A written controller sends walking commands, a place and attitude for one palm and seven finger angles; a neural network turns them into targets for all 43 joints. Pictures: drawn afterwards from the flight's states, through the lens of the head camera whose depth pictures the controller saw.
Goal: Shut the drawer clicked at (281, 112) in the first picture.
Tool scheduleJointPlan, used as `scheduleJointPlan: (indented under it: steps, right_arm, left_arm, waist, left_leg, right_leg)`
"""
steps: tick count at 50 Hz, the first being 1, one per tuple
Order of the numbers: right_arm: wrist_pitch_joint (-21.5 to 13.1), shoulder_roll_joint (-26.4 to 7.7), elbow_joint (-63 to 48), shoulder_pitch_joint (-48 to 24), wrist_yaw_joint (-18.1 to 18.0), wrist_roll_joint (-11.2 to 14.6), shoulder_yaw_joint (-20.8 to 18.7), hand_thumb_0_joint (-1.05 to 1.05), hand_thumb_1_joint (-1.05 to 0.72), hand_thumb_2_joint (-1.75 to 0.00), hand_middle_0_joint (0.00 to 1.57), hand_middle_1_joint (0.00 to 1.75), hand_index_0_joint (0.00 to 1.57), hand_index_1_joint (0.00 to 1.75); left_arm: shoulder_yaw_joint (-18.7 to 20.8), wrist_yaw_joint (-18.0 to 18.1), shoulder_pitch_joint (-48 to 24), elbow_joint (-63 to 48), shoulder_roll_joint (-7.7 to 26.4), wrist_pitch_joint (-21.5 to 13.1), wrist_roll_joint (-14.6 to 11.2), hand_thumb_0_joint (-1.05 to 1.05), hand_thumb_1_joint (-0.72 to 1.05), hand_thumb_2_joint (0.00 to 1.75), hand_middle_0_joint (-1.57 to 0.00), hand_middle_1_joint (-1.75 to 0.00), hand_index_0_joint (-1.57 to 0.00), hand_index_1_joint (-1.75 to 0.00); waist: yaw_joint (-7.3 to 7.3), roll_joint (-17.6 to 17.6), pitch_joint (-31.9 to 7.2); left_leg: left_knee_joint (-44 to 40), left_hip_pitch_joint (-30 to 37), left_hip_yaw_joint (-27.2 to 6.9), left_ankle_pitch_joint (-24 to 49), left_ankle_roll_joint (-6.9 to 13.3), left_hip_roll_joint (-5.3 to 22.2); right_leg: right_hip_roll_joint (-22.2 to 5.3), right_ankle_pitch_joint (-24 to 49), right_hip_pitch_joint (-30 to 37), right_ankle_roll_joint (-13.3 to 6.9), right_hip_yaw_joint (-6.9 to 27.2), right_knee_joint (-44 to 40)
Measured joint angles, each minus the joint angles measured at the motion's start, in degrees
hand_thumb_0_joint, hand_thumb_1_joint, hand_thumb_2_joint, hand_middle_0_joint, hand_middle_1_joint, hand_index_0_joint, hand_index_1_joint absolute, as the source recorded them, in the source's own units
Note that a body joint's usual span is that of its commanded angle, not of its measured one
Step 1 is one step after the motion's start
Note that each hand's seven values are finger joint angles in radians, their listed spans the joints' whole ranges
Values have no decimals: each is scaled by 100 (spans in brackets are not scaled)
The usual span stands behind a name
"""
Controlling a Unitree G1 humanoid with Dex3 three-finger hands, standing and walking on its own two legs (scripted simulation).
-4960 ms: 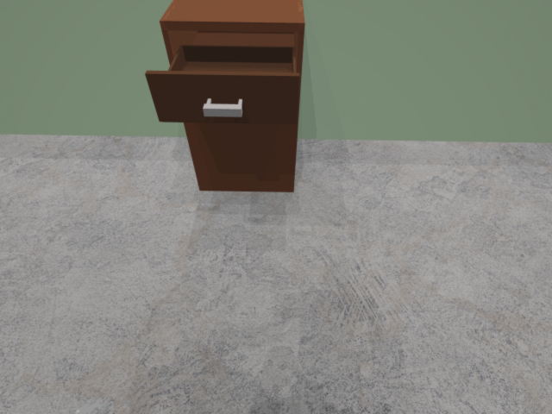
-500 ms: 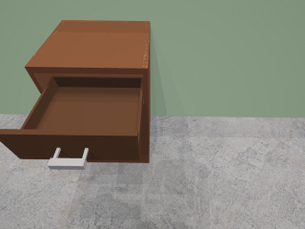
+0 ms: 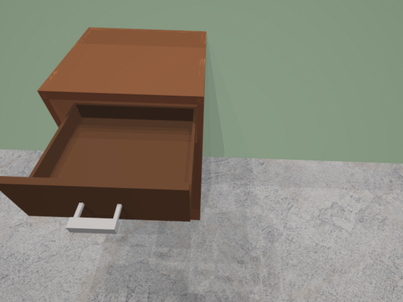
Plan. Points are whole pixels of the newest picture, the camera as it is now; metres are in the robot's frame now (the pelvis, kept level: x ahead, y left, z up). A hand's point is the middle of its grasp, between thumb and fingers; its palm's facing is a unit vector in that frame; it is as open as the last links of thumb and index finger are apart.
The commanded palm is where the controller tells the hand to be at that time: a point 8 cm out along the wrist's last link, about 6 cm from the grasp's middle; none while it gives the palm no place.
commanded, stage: come to a stop and stand still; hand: left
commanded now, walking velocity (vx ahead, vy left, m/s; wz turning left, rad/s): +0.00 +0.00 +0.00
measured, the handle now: (96, 216) +0.31 +0.28 -0.07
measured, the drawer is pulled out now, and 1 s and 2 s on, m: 0.30 0.30 0.30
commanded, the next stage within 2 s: look again from close up in 0.24 s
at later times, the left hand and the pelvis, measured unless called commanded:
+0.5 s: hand out of the picture +0.01 +0.19 -0.18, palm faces +0.00 -0.98 -0.21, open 7.4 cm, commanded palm none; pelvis +0.01 +0.01 -0.01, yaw +0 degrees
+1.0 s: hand out of the picture +0.01 +0.23 -0.18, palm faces -0.02 -0.98 -0.22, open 7.4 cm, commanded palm +0.09 +0.28 -0.07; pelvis +0.00 +0.05 -0.01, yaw -1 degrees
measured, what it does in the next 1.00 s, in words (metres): stands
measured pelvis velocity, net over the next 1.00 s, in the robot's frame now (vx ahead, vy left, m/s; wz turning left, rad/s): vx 0.00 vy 0.05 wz -0.02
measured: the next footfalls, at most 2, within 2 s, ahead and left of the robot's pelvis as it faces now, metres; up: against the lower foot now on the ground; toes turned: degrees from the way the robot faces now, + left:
none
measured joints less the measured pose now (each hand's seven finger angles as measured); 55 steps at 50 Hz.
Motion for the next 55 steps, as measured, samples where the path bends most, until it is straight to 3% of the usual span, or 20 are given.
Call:
scheduleJointPlan:
  steps: [17,26,38,50,51,52,53,55]
  right_arm:
    - [-1,-22,29,16,19,-4,47,1,-92,-90,20,30,20,30]
    - [6,-218,-598,22,125,-30,-61,1,-92,-90,20,30,20,30]
    - [66,-197,-660,-265,160,-7,-9,1,-91,-90,20,30,20,30]
    - [43,-233,-489,-235,192,27,27,1,-92,-90,20,30,20,30]
    - [-22,-242,-703,-126,176,89,34,1,-92,-90,20,30,20,30]
    - [-268,-234,-940,33,100,134,48,1,-91,-90,20,30,20,30]
    - [-563,-222,-1130,161,29,182,44,1,-91,-90,20,30,20,30]
    - [-1028,-237,-1502,302,-25,235,-3,1,-91,-90,20,30,20,30]
  left_arm:
    - [5,-8,-128,-61,95,2,-4,0,91,90,-20,-30,-19,-30]
    - [-137,31,-100,-443,198,-76,34,0,91,90,-20,-30,-20,-30]
    - [-140,43,-382,-721,339,59,42,0,91,90,-20,-30,-20,-30]
    - [-175,60,-216,-534,348,47,59,0,91,90,-20,-30,-20,-30]
    - [-32,44,76,-1409,325,400,-151,0,91,90,-20,-30,-20,-30]
    - [66,86,432,-2519,329,504,-288,1,91,90,-20,-30,-20,-30]
    - [71,216,754,-3501,349,388,-413,1,91,90,-21,-30,-20,-31]
    - [63,375,1045,-4916,332,101,-612,1,91,90,-22,-32,-21,-32]
  waist:
    - [-23,23,-10]
    - [-119,164,-28]
    - [-47,32,-65]
    - [-23,35,-2]
    - [-29,33,12]
    - [25,-17,23]
    - [51,-70,-21]
    - [-37,-85,-146]
  left_leg:
    - [-58,121,5,-49,30,-48]
    - [823,-486,-8,-478,96,-20]
    - [943,-402,106,-544,272,-148]
    - [703,-369,214,-369,381,-228]
    - [763,-446,210,-385,385,-223]
    - [746,-462,239,-373,391,-251]
    - [711,-492,269,-345,390,-295]
    - [794,-681,227,-315,403,-393]
  right_leg:
    - [-44,-28,145,41,-2,-99]
    - [-61,-340,-372,92,10,591]
    - [-206,-363,-310,262,116,700]
    - [-283,-136,-286,385,210,414]
    - [-280,-127,-353,382,207,452]
    - [-310,-145,-457,329,232,588]
    - [-362,-184,-604,257,235,786]
    - [-451,-328,-852,169,223,1093]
